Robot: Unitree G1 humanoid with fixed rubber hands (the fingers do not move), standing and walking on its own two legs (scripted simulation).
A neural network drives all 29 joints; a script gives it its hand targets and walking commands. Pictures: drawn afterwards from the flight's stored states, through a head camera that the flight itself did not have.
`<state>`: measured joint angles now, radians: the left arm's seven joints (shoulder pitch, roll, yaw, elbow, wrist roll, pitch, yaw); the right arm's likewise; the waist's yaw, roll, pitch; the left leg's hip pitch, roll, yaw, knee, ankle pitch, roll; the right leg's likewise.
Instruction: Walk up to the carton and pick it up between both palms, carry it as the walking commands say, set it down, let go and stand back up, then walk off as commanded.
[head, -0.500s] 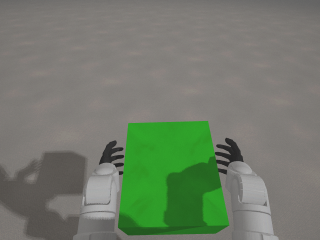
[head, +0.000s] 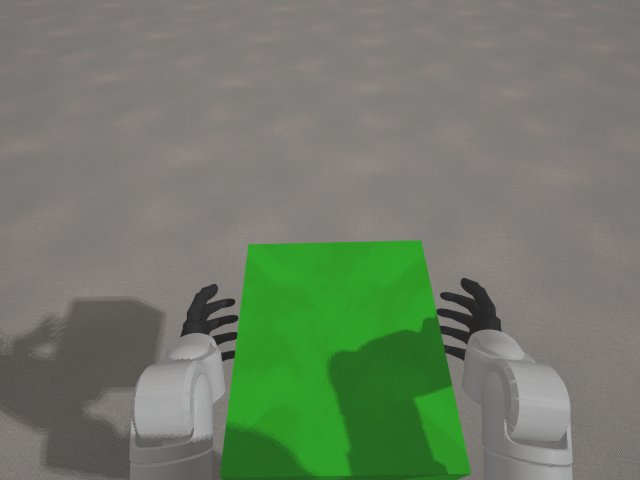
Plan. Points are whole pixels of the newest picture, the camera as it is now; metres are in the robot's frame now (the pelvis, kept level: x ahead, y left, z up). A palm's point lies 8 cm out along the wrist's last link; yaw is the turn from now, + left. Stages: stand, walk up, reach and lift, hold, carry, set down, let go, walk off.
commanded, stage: carry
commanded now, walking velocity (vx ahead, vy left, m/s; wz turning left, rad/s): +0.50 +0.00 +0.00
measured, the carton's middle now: (337, 359) +0.29 +0.01 +0.01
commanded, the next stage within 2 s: none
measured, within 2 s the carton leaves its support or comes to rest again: neither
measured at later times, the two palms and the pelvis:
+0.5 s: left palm (223, 182) +0.58 +0.21 +0.08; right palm (402, 174) +0.61 -0.10 +0.08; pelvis +0.34 +0.04 -0.01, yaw +0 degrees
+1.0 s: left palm (257, 89) +0.92 +0.20 +0.09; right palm (389, 81) +0.96 -0.11 +0.10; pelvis +0.69 +0.03 +0.01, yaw +4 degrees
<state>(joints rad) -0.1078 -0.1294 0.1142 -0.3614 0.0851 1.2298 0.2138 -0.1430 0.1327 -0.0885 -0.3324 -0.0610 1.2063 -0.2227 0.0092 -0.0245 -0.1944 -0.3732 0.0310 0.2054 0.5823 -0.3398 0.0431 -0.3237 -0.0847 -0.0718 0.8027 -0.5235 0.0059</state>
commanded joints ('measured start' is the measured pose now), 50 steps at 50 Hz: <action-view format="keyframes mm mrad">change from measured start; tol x64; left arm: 1 -506 -959 -673 -108 -412 -17 -254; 50 -467 -993 -715 -194 -402 -51 -262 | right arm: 1 -364 923 583 -172 312 -9 215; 50 -383 979 663 -172 353 -6 277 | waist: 1 -62 126 -167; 50 10 -169 -88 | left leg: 1 683 374 -521 -248 484 204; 12 -600 41 -155 417 -219 -60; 24 742 413 -716 -236 571 283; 38 199 173 -12 -25 927 -33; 42 -422 -41 -167 672 -262 -49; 50 -209 25 -84 93 -2 -60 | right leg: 1 -531 6 4 -34 -24 -12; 8 727 -313 458 -491 480 -218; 21 110 -99 -144 -69 984 -4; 25 -459 38 32 563 -5 12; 40 746 -265 375 -382 534 -256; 50 321 -243 130 -574 575 -143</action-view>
